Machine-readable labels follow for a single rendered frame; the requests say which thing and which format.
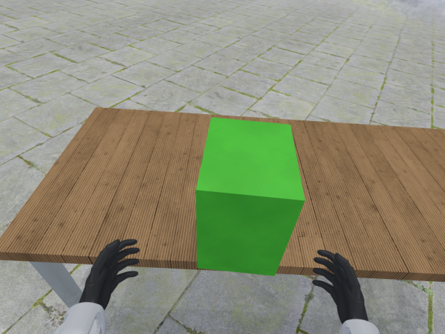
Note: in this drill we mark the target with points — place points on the right robot forearm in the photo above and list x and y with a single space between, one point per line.
358 326

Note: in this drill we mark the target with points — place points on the left robot forearm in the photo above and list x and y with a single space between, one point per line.
83 318

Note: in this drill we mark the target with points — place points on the table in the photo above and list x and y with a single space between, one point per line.
374 194

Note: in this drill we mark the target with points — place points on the right robot hand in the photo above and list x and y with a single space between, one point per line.
345 291

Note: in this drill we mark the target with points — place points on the carton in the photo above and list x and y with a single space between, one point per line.
249 196

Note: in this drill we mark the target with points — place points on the left robot hand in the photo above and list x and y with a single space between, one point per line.
103 278

